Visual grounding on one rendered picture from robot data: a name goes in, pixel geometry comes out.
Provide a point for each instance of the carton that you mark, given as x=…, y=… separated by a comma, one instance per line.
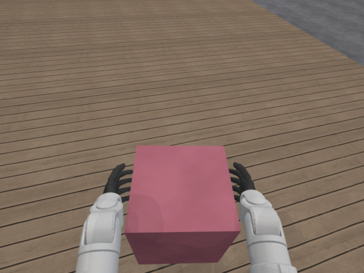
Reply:
x=181, y=205

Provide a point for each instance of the left robot forearm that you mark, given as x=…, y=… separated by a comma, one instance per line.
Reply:
x=100, y=242

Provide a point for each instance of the right robot forearm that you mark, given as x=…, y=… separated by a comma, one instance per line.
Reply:
x=264, y=235

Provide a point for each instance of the robot right hand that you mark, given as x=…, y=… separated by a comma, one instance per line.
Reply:
x=244, y=181

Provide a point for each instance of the robot left hand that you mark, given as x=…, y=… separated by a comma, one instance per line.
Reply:
x=114, y=183

